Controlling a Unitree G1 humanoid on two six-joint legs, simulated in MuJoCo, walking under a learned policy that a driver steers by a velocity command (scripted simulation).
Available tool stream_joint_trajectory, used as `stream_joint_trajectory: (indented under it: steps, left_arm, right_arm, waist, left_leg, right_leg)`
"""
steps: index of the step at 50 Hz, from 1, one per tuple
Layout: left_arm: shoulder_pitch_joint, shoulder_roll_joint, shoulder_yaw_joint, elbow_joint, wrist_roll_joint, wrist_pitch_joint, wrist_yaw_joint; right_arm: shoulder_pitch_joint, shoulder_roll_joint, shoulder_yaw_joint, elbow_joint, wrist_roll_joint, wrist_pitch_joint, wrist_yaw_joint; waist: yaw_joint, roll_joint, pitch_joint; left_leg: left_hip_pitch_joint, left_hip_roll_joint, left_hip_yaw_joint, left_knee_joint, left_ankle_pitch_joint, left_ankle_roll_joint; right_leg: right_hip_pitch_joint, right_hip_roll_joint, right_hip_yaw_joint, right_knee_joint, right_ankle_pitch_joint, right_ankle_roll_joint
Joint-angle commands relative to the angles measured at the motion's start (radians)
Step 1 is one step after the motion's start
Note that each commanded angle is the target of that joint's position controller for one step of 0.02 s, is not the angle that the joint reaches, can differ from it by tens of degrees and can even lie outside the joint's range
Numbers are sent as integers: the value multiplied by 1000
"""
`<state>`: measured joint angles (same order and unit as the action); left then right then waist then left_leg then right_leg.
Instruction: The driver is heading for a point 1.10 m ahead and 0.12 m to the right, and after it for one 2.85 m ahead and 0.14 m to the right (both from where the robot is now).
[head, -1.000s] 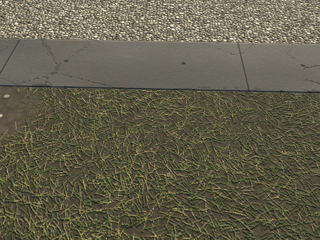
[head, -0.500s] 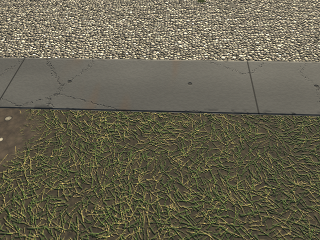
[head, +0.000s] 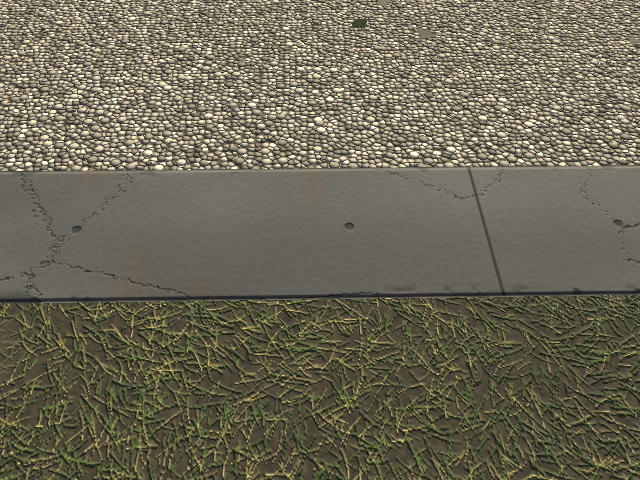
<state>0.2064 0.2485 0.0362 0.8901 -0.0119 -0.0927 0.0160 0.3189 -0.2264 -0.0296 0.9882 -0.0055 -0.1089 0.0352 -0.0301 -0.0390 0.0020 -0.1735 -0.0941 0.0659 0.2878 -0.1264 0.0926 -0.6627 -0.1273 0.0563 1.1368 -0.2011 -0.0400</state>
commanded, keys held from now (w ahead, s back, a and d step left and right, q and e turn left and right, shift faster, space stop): w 1.00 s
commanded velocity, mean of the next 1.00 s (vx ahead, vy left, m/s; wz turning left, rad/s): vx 0.50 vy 0.00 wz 0.00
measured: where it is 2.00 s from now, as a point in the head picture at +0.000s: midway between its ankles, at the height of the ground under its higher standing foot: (337, 284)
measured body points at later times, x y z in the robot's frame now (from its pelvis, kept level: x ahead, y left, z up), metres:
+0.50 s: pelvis +0.28 -0.08 +0.00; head +0.29 -0.10 +0.45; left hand +0.33 +0.18 -0.12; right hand +0.37 -0.35 -0.14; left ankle +0.28 +0.08 -0.66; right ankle +0.30 -0.16 -0.74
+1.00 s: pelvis +0.55 -0.01 -0.01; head +0.58 +0.00 +0.44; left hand +0.59 +0.26 -0.15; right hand +0.66 -0.27 -0.13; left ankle +0.61 +0.07 -0.74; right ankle +0.47 -0.17 -0.65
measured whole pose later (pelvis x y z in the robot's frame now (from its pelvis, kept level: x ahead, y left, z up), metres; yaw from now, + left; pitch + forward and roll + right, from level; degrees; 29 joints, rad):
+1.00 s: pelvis +0.55 -0.01 -0.01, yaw +1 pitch +1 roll +0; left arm 0.29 0.26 0.05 0.96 -0.02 -0.10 0.00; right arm 0.18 -0.24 -0.05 0.91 0.00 -0.10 0.03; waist 0.00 -0.03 0.02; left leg -0.34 -0.03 0.06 0.46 -0.15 0.07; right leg -0.44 -0.06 0.03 1.18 -0.35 -0.05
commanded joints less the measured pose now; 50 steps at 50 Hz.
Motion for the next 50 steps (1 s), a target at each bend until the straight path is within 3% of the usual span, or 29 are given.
stream_joint_trajectory:
  steps: [1, 5, 10, 12, 13, 14, 15, 16, 17, 18, 19, 20, 22, 23, 25, 28, 32, 36, 38, 40, 41, 42, 43, 44, 45, 46, 47, 48, 50]
  left_arm:
    - [34, 46, 13, -42, 13, 3, 7]
    - [-129, 28, 6, -84, 3, -8, -6]
    - [-249, 45, 3, -134, -10, -17, -37]
    - [-222, 67, 11, -139, -10, -26, -46]
    - [-162, 87, 21, -126, -9, -30, -47]
    - [-22, 126, 45, -83, -8, -33, -44]
    - [185, 205, 72, -35, 1, -34, -36]
    - [301, 304, 97, -7, 11, -24, -37]
    - [300, 211, 70, -8, 9, -25, -39]
    - [204, 159, 52, -26, 6, -27, -39]
    - [107, 126, 39, -51, 6, -25, -39]
    - [47, 97, 30, -58, 11, -25, -45]
    - [21, 65, 21, -48, 18, -29, -53]
    - [39, 73, 23, -35, 16, -32, -53]
    - [76, 103, 32, -12, 17, -34, -45]
    - [125, 114, 34, 11, 15, -24, -28]
    - [180, 129, 35, 36, 5, -16, -15]
    - [243, 135, 40, 75, -2, -2, -10]
    - [245, 142, 46, 86, -5, 7, -5]
    - [223, 155, 52, 86, -6, 16, -2]
    - [201, 165, 54, 81, -5, 20, -1]
    - [182, 153, 50, 76, -2, 26, -2]
    - [177, 125, 36, 58, 9, 26, -2]
    - [295, 7, 0, 46, 13, 7, -15]
    - [285, 30, 2, 63, -1, -22, -21]
    - [190, 119, 27, 34, -30, -38, -25]
    - [116, 131, 29, 13, -34, -42, -20]
    - [80, 123, 35, 8, -20, -36, -11]
    - [119, 82, 40, 17, -7, -6, -3]
  right_arm:
    - [-41, -132, -21, -55, 2, -18, -20]
    - [40, -160, -26, -38, 18, -5, -35]
    - [113, -170, -32, -5, 27, 17, -37]
    - [102, -183, -38, -3, 27, 28, -39]
    - [81, -189, -39, -8, 26, 33, -40]
    - [66, -173, -33, -14, 21, 39, -39]
    - [57, -132, -14, -39, 5, 37, -39]
    - [166, -12, 22, -48, 7, 14, -30]
    - [145, -75, 8, -36, 24, -12, -25]
    - [59, -156, -13, -66, 48, -26, -21]
    - [-3, -161, -15, -83, 48, -27, -26]
    - [-36, -147, -19, -89, 32, -21, -31]
    - [-5, -110, -23, -80, 22, 8, -36]
    - [9, -90, -22, -75, 21, 19, -38]
    - [-29, -89, -26, -92, 16, 29, -41]
    - [-144, -83, -28, -131, 9, 29, -40]
    - [-286, -64, -21, -168, 15, 21, -29]
    - [-392, -67, -16, -206, 25, 13, -10]
    - [-415, -75, -17, -224, 27, 6, 2]
    - [-377, -97, -25, -222, 27, -1, 10]
    - [-312, -120, -37, -206, 26, -3, 9]
    - [-169, -155, -59, -161, 24, -3, 4]
    - [23, -219, -84, -110, 17, -2, -5]
    - [152, -320, -109, -85, 0, 5, -10]
    - [149, -249, -85, -83, 8, 7, -8]
    - [59, -195, -68, -95, 17, 5, -8]
    - [-35, -158, -55, -119, 17, 5, -9]
    - [-102, -124, -45, -128, 10, 3, -4]
    - [-135, -90, -35, -120, -4, -3, 3]
  waist:
    - [47, 74, 54]
    - [-13, 76, 54]
    - [-48, 91, 80]
    - [-19, 106, 64]
    - [21, 115, 32]
    - [89, 104, -48]
    - [165, 33, -201]
    - [139, -227, -334]
    - [148, -206, -367]
    - [127, -147, -225]
    - [96, -66, -149]
    - [68, -14, -83]
    - [19, -41, -47]
    - [10, -37, -36]
    - [7, -19, -8]
    - [31, -11, 19]
    - [74, -19, 50]
    - [104, -22, 90]
    - [96, -25, 95]
    - [63, -41, 66]
    - [23, -56, 23]
    - [-49, -49, -59]
    - [-119, 2, -193]
    - [-88, 247, -347]
    - [-92, 282, -412]
    - [-78, 224, -252]
    - [-48, 147, -153]
    - [-15, 90, -79]
    - [41, 126, -43]
  left_leg:
    - [-108, 279, -206, -205, 72, 171]
    - [-21, 264, -158, -187, 85, 126]
    - [145, 329, -181, -113, 59, 112]
    - [188, 352, -194, -56, 116, 96]
    - [187, 341, -181, 14, 243, 81]
    - [163, 289, -138, 178, 401, 57]
    - [1, 226, -77, 472, 324, 20]
    - [-430, 49, -17, 862, -101, -58]
    - [-559, 56, -172, 1021, -406, -43]
    - [-631, 115, -184, 1063, -344, -20]
    - [-600, 171, -153, 1029, -250, -16]
    - [-564, 203, -141, 962, -186, -20]
    - [-459, 236, -138, 876, -119, -29]
    - [-447, 235, -129, 856, -104, -37]
    - [-497, 240, -123, 791, -42, -53]
    - [-570, 239, -117, 622, 93, -72]
    - [-525, 205, -81, 397, 235, -73]
    - [-546, 186, -75, 289, 204, -57]
    - [-545, 180, -77, 255, 146, -36]
    - [-452, 155, -56, 229, 74, -11]
    - [-339, 122, -28, 221, 52, 5]
    - [-146, 86, 2, 207, 59, 29]
    - [161, 178, -102, 242, 84, 79]
    - [565, 440, -561, 181, -57, 242]
    - [598, 494, -816, 25, -139, 269]
    - [469, 460, -675, 11, -165, 208]
    - [305, 423, -529, -9, -109, 171]
    - [152, 381, -426, -46, -35, 150]
    - [-1, 322, -313, -110, 24, 128]
  right_leg:
    - [-17, -42, 1, -144, 163, 27]
    - [18, 5, -38, -434, 308, 35]
    - [13, 33, -43, -583, 214, 14]
    - [75, 51, -53, -624, 134, -14]
    - [170, 77, -76, -645, 107, -31]
    - [351, 110, -100, -665, 102, -58]
    - [654, -13, 36, -641, 123, -121]
    - [1040, -245, 482, -721, -36, -276]
    - [1052, -275, 676, -835, -97, -281]
    - [929, -248, 535, -842, -75, -232]
    - [786, -208, 394, -861, 13, -206]
    - [659, -166, 302, -901, 84, -194]
    - [534, -107, 191, -961, 150, -175]
    - [510, -97, 156, -977, 199, -183]
    - [509, -94, 110, -999, 281, -194]
    - [547, -86, 64, -1014, 317, -184]
    - [566, -62, 8, -1032, 258, -156]
    - [680, -105, 11, -1000, 241, -154]
    - [738, -134, 17, -961, 278, -145]
    - [763, -143, 13, -901, 401, -127]
    - [758, -131, -1, -827, 561, -115]
    - [720, -84, -37, -665, 692, -92]
    - [546, -29, -76, -404, 570, -59]
    - [124, 145, -105, 13, 91, 19]
    - [-17, 180, 51, 177, -360, 10]
    - [-109, 115, 65, 236, -315, -11]
    - [-98, 55, 31, 198, -216, -21]
    - [-52, 17, 12, 130, -140, -18]
    - [67, -23, 17, 42, -65, -15]
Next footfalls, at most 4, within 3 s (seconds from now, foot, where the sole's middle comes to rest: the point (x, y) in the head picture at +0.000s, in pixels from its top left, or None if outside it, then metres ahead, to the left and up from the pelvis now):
0.30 right None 0.34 -0.17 -0.78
0.86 left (289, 423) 0.65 0.07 -0.78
1.42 right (380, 304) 0.96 -0.15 -0.78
1.88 left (293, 248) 1.15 0.07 -0.78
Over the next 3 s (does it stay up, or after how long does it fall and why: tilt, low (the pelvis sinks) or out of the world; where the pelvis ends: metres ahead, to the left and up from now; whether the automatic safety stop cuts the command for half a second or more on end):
stays up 1.07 -0.07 -0.01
